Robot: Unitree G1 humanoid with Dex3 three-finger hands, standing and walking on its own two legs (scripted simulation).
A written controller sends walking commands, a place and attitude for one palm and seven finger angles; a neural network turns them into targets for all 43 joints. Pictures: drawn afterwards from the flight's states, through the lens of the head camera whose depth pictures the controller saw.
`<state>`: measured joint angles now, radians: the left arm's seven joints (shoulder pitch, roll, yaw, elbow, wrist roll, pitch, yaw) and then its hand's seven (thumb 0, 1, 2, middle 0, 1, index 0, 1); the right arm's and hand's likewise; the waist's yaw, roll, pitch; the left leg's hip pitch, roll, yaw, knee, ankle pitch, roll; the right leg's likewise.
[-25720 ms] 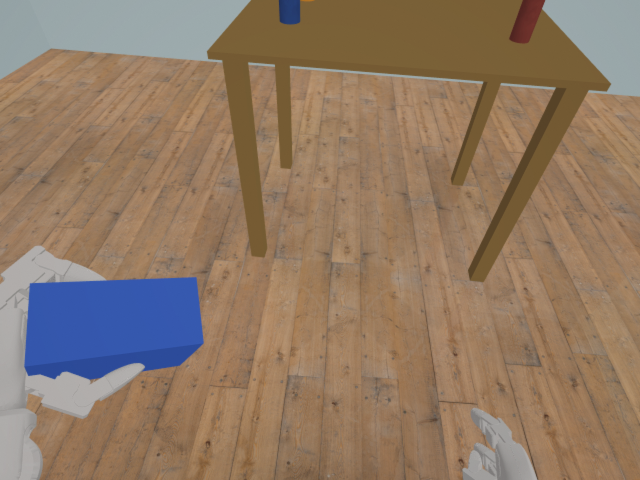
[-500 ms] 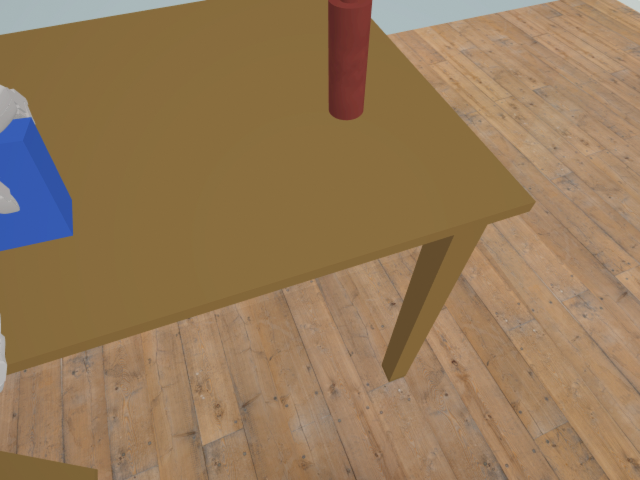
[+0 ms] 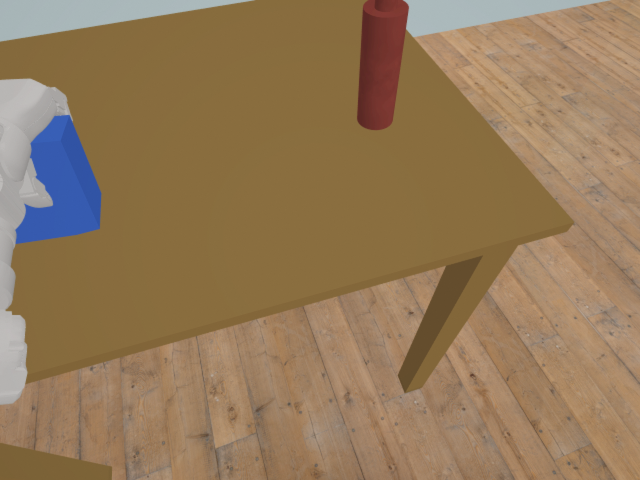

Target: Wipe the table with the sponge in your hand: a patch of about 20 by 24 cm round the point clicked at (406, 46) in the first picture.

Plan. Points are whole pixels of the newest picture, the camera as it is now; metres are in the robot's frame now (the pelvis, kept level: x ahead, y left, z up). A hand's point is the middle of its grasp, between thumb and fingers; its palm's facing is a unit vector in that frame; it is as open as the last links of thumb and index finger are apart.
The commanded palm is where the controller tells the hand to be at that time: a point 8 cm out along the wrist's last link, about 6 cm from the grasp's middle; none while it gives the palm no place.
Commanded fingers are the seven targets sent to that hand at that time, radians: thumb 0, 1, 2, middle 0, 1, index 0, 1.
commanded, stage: wipe forward along the first lane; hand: left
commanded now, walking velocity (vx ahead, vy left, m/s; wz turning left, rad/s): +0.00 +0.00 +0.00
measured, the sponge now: (47, 195) +0.42 +0.37 +0.12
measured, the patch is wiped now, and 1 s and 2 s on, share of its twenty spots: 0.20 0.25 0.35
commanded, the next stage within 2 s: slide across to the middle lane in 0.60 s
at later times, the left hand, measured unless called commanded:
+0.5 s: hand (35, 150) +0.44 +0.36 +0.17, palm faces -0.17 +0.08 -0.98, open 10.5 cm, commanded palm +0.43 +0.34 +0.20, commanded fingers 0.00 0.10 1.30 -1.20 -1.60 -1.20 -1.60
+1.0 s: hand (55, 139) +0.45 +0.33 +0.18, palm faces -0.12 +0.08 -0.99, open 10.5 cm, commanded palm +0.44 +0.31 +0.22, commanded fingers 0.00 0.10 1.30 -1.20 -1.60 -1.20 -1.60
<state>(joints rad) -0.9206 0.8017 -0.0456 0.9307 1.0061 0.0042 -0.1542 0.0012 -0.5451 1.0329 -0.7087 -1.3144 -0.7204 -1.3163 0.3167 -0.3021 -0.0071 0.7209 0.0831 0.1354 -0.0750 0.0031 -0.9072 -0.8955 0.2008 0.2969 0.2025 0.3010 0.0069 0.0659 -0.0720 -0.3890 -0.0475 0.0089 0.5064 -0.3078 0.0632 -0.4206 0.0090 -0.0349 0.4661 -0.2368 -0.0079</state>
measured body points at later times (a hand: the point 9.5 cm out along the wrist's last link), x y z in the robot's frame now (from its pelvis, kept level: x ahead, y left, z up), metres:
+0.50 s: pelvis +0.00 -0.01 +0.00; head +0.07 -0.03 +0.44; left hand +0.44 +0.35 +0.23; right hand +0.05 -0.29 -0.14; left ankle -0.05 +0.07 -0.74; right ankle -0.01 -0.12 -0.74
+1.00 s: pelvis +0.00 +0.00 +0.00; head +0.06 -0.02 +0.45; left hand +0.45 +0.32 +0.24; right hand +0.07 -0.28 -0.14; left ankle -0.05 +0.07 -0.74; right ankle -0.01 -0.12 -0.74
